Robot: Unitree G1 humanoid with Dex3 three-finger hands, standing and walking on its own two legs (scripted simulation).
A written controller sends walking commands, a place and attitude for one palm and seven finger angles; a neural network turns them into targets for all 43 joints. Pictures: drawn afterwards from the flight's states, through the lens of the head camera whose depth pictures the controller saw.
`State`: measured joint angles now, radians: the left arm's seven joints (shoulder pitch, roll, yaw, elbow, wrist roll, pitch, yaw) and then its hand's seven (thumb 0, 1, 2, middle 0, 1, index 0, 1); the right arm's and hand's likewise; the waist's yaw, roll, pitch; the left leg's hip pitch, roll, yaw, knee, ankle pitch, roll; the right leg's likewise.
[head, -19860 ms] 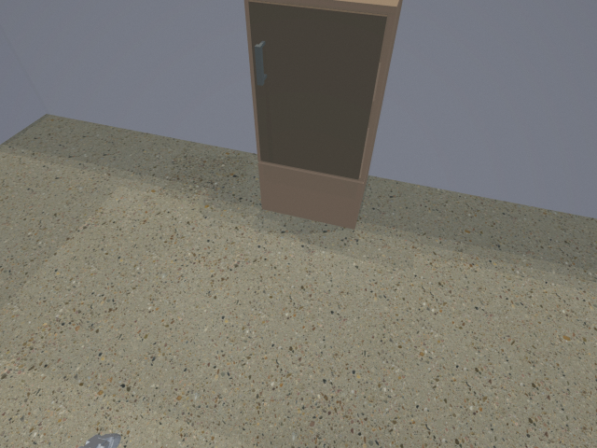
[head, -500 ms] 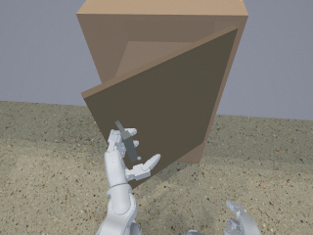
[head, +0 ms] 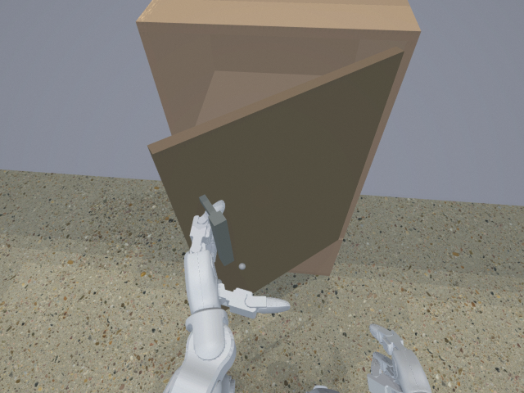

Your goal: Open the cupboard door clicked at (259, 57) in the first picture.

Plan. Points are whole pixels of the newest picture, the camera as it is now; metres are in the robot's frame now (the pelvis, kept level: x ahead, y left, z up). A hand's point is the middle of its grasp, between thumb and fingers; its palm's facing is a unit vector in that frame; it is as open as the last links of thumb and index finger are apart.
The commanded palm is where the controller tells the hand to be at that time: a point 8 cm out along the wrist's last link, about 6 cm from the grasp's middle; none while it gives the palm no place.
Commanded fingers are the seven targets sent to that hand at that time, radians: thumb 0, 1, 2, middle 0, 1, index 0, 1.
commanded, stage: slide the hand sideways off the handle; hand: left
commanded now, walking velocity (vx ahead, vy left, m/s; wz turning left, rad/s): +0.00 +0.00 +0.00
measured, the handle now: (216, 231) +0.35 +0.09 +0.05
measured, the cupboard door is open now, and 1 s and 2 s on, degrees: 39 42 42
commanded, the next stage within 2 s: draw the hand back to the body in 1.22 s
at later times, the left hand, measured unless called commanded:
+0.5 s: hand (236, 300) +0.25 +0.05 +0.04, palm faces -0.18 -0.98 -0.01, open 16.2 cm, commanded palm +0.23 +0.12 +0.04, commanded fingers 0.00 -0.50 0.30 -0.15 -0.30 -0.15 -0.30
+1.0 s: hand (189, 326) +0.21 +0.11 +0.05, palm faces -0.10 -0.99 -0.01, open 16.3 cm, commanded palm +0.19 +0.17 +0.04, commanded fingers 0.00 -0.50 0.30 -0.15 -0.30 -0.15 -0.30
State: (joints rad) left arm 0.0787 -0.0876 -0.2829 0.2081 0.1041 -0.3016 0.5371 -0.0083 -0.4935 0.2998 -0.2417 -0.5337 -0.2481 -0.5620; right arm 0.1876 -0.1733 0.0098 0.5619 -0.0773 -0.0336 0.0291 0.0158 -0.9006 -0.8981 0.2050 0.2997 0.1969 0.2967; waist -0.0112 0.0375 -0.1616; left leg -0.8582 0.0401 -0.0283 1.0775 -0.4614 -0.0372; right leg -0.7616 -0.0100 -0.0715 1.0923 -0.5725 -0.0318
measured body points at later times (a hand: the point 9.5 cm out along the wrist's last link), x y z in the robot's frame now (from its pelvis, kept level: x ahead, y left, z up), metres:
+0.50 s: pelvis -0.02 +0.02 -0.01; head +0.04 +0.01 +0.43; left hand +0.25 +0.10 +0.05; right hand +0.16 -0.20 -0.10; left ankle +0.04 +0.14 -0.66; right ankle -0.02 -0.10 -0.66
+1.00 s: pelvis +0.00 +0.02 -0.02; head +0.06 +0.01 +0.43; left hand +0.21 +0.16 +0.05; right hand +0.19 -0.21 -0.10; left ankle +0.04 +0.14 -0.66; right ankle -0.02 -0.10 -0.66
